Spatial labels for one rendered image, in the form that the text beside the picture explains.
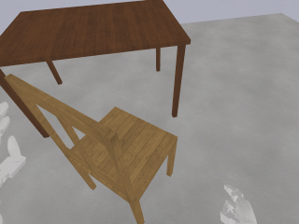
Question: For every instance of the chair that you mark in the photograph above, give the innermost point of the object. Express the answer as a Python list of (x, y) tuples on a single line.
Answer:
[(121, 151)]

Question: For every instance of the table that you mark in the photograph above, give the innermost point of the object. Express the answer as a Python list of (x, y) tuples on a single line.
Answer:
[(54, 34)]

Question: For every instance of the robot left hand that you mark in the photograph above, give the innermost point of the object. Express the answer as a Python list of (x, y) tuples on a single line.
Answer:
[(11, 165)]

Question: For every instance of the robot right hand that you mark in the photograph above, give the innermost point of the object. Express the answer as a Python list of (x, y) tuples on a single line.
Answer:
[(241, 211)]

